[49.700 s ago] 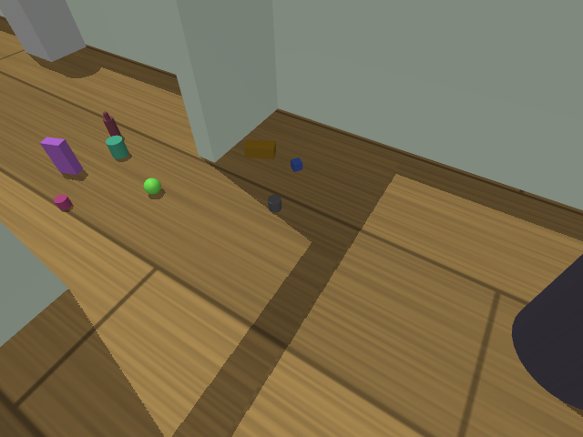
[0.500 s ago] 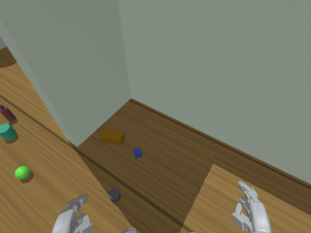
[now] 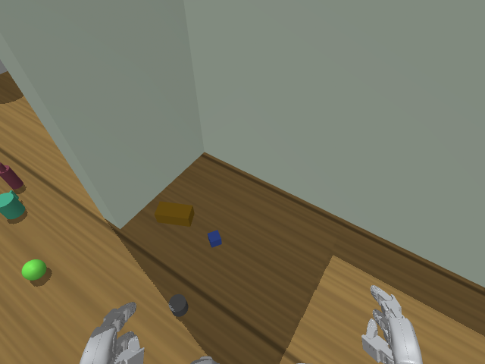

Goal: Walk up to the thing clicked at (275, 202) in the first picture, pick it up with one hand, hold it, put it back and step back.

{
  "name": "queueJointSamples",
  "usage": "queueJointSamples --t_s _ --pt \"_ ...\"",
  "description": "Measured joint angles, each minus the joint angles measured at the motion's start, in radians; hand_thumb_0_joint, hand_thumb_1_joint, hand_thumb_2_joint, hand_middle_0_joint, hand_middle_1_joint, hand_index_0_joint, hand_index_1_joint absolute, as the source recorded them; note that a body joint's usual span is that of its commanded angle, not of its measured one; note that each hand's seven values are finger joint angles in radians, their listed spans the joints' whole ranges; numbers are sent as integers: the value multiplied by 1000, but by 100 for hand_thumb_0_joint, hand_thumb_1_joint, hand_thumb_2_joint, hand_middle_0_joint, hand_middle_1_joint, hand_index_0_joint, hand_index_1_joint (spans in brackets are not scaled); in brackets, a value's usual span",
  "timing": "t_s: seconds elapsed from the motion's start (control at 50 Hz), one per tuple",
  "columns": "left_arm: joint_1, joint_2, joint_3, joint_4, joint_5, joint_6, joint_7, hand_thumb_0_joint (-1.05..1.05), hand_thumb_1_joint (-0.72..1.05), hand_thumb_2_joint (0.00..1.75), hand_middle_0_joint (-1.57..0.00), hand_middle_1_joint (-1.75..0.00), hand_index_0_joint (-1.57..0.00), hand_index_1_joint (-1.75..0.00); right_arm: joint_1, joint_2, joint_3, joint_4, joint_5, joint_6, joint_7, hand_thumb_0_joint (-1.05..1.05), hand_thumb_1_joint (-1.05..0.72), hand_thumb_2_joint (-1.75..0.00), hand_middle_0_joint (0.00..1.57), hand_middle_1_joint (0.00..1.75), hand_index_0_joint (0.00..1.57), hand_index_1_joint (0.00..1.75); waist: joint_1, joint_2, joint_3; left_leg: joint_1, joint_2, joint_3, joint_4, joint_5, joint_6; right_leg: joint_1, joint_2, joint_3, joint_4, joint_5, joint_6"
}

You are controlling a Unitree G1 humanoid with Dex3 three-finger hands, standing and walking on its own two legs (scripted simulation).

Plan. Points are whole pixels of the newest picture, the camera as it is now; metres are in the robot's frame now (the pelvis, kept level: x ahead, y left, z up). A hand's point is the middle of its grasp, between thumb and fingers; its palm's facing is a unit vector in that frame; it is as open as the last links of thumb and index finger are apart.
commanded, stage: home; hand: left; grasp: from above
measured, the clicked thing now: (178, 305) +0.44 +0.26 -0.68
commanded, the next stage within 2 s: stand in 0.48 s
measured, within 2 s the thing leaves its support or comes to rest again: neither
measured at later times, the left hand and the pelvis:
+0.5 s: hand (140, 358) +0.16 +0.18 -0.05, palm faces +0.04 -0.98 -0.21, open 7.4 cm; pelvis +0.00 +0.00 +0.00, yaw +0 degrees
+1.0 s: hand out of the picture +0.05 +0.24 -0.11, palm faces +0.03 -0.95 -0.32, open 7.4 cm; pelvis -0.01 +0.01 +0.05, yaw +0 degrees
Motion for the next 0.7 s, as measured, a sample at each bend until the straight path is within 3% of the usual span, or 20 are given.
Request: queueJointSamples --t_s 0.58,0.64,0.7 --pt "5 4 -3 -8 -3 7 3 1 90 90 -20 -29 -20 -29 1 -3 0 -14 5 14 4 1 -90 -90 20 30 20 30 0 1 0 -7 0 -3 3 7 -1 -7 1 -2 5 5 -2" --pt "-122 26 -29 226 61 -184 13 1 90 90 -20 -29 -20 -29 -63 -19 -17 92 -69 76 58 1 -90 -90 20 30 20 30 36 -25 95 86 -11 16 -41 28 6 70 -11 14 -15 15 -4" --pt "-228 49 -27 476 95 -299 11 1 90 90 -20 -30 -20 -29 -112 -48 -22 194 -82 153 128 1 -90 -90 21 30 20 30 57 -48 147 161 -26 32 -105 59 10 131 -27 28 -53 34 -2"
